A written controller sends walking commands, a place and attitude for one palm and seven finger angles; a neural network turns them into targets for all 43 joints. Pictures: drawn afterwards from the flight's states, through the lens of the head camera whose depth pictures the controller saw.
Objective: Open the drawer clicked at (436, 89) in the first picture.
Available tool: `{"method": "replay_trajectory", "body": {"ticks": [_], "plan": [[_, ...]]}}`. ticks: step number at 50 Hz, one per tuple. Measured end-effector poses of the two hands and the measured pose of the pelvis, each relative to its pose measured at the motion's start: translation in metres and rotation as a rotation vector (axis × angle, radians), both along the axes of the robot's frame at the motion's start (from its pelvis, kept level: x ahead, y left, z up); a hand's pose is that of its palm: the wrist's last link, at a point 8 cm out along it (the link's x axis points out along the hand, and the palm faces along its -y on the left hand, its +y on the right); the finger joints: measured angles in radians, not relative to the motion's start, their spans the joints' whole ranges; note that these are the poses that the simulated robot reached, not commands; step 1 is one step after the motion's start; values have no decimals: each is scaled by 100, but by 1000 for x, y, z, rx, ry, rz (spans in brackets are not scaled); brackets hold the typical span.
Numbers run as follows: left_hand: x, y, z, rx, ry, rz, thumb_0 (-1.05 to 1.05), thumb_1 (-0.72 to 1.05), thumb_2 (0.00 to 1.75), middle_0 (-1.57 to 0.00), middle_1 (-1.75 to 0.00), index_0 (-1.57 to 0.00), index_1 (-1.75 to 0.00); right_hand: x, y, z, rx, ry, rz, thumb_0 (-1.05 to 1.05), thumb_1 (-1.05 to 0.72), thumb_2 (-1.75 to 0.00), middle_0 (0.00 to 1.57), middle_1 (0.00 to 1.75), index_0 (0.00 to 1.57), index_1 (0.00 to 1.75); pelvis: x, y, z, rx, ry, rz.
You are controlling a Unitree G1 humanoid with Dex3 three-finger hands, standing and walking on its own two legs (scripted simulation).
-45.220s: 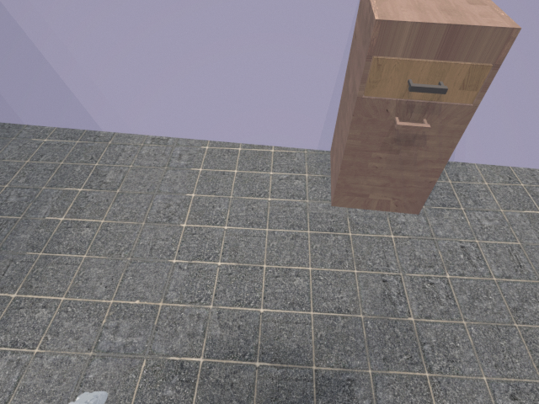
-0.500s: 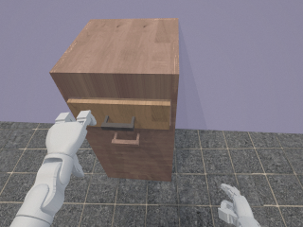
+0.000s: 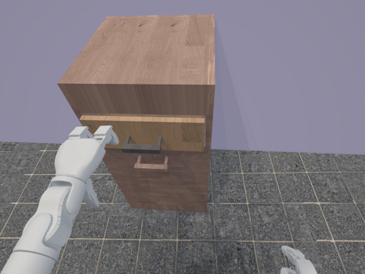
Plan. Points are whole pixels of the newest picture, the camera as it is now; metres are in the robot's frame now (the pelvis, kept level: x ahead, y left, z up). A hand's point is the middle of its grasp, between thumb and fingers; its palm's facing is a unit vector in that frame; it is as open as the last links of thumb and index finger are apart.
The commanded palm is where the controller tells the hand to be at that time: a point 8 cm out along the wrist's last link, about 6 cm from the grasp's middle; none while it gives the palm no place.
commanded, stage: raise the hand with hooked fingers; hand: left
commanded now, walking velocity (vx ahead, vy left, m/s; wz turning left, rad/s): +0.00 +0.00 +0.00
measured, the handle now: (142, 143) +0.49 +0.20 -0.07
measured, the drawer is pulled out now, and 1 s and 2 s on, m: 0.03 0.03 0.03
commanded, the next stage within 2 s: move the hooked fingers above the handle in 0.02 s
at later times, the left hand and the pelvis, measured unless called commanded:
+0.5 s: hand (110, 163) +0.33 +0.22 +0.05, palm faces +0.01 -0.06 -1.00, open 13.8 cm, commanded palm +0.31 +0.22 +0.11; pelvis +0.00 -0.02 +0.00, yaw +0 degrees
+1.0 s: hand (120, 158) +0.36 +0.21 +0.02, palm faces -0.02 -0.05 -1.00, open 13.8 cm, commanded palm +0.35 +0.21 +0.08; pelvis +0.01 -0.02 -0.01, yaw +0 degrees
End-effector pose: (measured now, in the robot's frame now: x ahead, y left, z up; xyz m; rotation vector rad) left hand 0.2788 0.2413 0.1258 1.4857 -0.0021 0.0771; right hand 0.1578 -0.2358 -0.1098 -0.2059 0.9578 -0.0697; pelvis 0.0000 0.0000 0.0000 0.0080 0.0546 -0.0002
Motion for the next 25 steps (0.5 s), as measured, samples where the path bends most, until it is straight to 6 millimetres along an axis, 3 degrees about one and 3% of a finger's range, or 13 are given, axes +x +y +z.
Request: {"method": "replay_trajectory", "body": {"ticks": [15, 25], "plan": [[7, -17, -8, 5, 50, 18, 0, -49, 31, -32, -120, -32, -120, 19, -4, 7, 23, -84, 10, 1, -91, -89, 20, 30, 20, 30, -3, -15, -1, 9, -6, 2], [27, -23, -18, 19, 43, 1, 0, -49, 31, -32, -120, -32, -120, 9, -19, -1, -2, -46, -16, 1, -91, -89, 20, 30, 21, 30, 0, -21, -4, 9, 28, 6]]}}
